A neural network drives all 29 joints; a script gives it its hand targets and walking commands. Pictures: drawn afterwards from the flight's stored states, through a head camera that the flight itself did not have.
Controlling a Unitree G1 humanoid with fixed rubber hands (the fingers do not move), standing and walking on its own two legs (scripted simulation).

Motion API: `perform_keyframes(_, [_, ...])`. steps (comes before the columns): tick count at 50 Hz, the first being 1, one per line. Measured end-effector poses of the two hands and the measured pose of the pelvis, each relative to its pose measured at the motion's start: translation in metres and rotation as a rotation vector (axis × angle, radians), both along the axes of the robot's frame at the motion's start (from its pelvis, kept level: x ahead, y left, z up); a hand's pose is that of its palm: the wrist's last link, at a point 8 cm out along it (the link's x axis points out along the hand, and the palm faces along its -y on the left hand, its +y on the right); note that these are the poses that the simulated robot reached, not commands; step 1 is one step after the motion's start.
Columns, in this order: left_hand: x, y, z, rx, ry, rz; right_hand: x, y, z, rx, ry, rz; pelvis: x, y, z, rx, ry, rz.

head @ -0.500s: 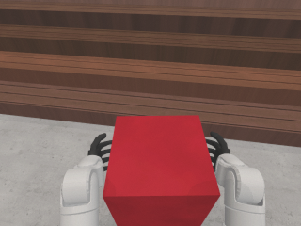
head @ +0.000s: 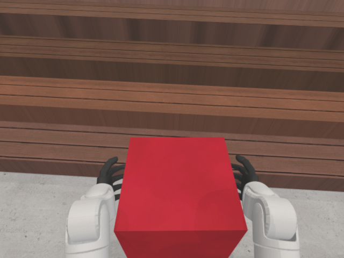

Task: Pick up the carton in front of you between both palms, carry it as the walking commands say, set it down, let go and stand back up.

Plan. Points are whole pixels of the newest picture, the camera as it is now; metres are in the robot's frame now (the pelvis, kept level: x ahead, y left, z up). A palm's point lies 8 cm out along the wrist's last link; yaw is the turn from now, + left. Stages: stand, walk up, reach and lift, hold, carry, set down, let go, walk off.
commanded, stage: carry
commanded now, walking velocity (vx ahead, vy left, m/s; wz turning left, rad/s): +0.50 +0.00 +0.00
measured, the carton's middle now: (177, 205) +0.26 +0.00 -0.01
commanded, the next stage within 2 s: none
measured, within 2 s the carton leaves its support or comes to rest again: neither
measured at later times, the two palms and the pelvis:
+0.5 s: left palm (128, 56) +0.67 +0.13 +0.14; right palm (222, 52) +0.70 -0.17 +0.13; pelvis +0.32 -0.04 -0.01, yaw +3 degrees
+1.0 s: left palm (139, 11) +1.04 +0.12 +0.14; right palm (210, 12) +1.02 -0.18 +0.14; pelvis +0.63 -0.01 +0.00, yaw +2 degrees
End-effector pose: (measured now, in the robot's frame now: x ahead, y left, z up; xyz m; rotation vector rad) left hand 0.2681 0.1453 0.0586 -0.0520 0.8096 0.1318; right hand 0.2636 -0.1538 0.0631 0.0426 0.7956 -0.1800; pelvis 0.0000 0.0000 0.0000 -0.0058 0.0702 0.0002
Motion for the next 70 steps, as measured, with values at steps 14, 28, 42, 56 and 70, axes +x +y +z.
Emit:
perform_keyframes(14, [0.206,-0.007,0.048,0.015,-0.212,0.056,0.222,-0.007,0.044,0.026,-0.212,0.044,0.199,-0.020,-0.009,0.007,-0.011,0.034])
perform_keyframes(28, [0.452,-0.014,0.093,0.093,-0.138,0.062,0.488,-0.012,0.086,-0.001,-0.142,0.143,0.357,-0.044,-0.002,0.017,0.025,0.039])
perform_keyframes(42, [0.681,-0.006,0.083,-0.001,-0.084,-0.005,0.681,-0.006,0.086,-0.040,-0.083,0.027,0.542,-0.009,-0.015,0.014,0.032,0.026])
perform_keyframes(56, [0.857,-0.034,0.094,-0.038,-0.154,0.010,0.853,-0.034,0.097,0.000,-0.157,-0.026,0.725,-0.032,0.017,-0.045,0.032,0.038])
perform_keyframes(70, [0.991,0.030,0.247,0.055,-0.156,0.249,1.070,0.039,0.244,0.056,-0.160,0.236,0.910,-0.063,0.157,0.031,0.014,0.058])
